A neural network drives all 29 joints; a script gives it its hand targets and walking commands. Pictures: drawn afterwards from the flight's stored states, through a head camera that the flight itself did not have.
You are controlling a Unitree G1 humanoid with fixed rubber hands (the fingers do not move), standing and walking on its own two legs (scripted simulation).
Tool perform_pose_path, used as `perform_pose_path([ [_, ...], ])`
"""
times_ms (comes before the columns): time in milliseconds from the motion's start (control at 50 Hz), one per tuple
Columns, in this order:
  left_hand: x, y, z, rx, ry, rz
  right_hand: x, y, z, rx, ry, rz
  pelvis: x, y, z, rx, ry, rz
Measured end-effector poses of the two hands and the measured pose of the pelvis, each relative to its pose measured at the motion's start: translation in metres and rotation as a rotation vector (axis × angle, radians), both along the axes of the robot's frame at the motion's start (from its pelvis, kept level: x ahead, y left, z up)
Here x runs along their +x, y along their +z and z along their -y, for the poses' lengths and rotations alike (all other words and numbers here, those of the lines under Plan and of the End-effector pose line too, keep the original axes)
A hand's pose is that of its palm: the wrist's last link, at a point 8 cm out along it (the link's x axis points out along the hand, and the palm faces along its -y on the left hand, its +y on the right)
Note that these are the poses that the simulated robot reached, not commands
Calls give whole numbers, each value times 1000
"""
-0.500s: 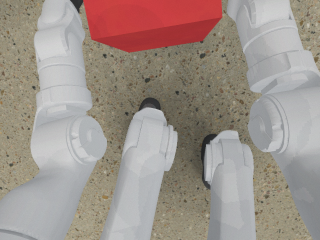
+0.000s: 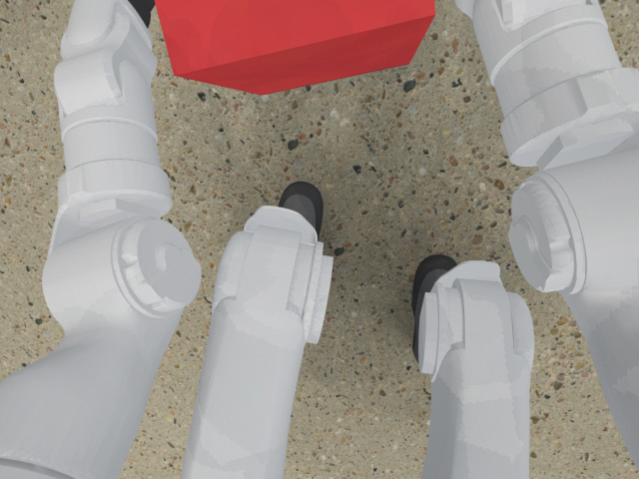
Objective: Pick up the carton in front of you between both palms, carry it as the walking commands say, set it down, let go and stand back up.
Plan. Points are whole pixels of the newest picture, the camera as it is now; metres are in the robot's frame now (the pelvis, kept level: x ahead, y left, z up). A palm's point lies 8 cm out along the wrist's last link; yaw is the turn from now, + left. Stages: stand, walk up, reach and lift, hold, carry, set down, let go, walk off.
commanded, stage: set down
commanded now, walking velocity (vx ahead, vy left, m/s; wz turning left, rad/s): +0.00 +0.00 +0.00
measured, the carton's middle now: out of the picture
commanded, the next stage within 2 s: let go in 1.94 s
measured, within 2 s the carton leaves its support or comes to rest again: neither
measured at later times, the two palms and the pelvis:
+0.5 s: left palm out of the picture +0.47 +0.33 -0.20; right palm out of the picture +0.58 +0.04 -0.20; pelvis -0.01 +0.00 -0.01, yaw +1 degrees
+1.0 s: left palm out of the picture +0.47 +0.38 -0.19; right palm out of the picture +0.60 +0.03 -0.19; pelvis -0.01 +0.02 -0.02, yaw +1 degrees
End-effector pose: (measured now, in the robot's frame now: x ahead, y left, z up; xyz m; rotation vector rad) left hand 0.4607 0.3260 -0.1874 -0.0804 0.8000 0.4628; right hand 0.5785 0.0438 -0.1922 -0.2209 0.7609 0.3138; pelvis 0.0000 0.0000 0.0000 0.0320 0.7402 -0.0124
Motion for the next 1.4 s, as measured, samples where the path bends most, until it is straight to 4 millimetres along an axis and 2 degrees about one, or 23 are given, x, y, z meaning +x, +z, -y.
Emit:
perform_pose_path([
  [280,1,-2,-2,-11,-33,16,2,-2,2,26,25,-2,-6,-8,0,8,-1,32],
  [580,10,-11,-8,0,-45,23,8,-8,2,73,52,38,-4,-17,-1,11,3,56],
  [700,1,-32,-7,-16,-17,-11,9,-20,4,56,54,58,-4,-18,-5,6,7,79],
  [780,-10,-41,-21,29,41,-27,9,-32,14,34,21,52,-4,-19,-9,2,7,74],
  [860,-7,-33,-39,53,70,10,14,-31,23,21,7,78,-6,-21,-13,1,11,72],
  [960,5,-14,-49,38,74,74,21,-12,21,16,9,122,-10,-21,-16,-5,22,90],
  [1080,16,22,-50,15,79,155,31,32,7,7,14,172,-14,-11,-16,-22,46,113],
  [1240,7,81,-58,13,99,167,41,98,-7,-17,-11,140,-13,20,-13,-39,78,82],
  [1400,7,132,-60,24,92,169,46,144,-3,-10,-31,127,-7,52,-15,-52,95,11],
])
